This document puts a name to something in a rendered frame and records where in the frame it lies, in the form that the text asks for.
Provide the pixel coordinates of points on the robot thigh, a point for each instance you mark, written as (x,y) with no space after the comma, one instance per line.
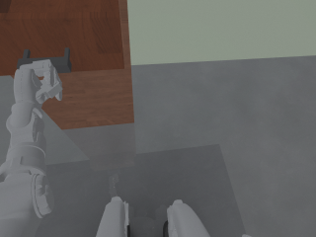
(114,220)
(183,220)

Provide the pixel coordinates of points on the handle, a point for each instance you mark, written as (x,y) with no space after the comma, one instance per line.
(62,64)

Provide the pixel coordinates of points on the left robot thigh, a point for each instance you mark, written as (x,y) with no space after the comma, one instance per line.
(114,220)

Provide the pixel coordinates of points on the robot left upper arm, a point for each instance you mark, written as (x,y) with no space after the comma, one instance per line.
(24,202)

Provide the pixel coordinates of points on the right robot thigh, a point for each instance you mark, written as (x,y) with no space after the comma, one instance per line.
(183,220)

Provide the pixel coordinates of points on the left robot forearm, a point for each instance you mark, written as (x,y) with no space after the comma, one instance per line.
(27,148)

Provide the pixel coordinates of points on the left robot hand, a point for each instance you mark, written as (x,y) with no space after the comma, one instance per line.
(29,88)

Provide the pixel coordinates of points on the drawer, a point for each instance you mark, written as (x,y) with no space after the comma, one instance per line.
(90,28)

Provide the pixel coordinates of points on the cabinet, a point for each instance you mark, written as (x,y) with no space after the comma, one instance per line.
(96,97)

